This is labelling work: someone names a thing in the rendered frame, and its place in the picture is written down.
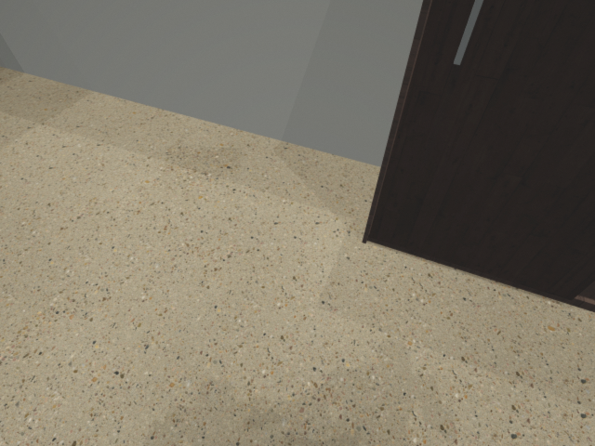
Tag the handle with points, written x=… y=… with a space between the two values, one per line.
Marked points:
x=467 y=33

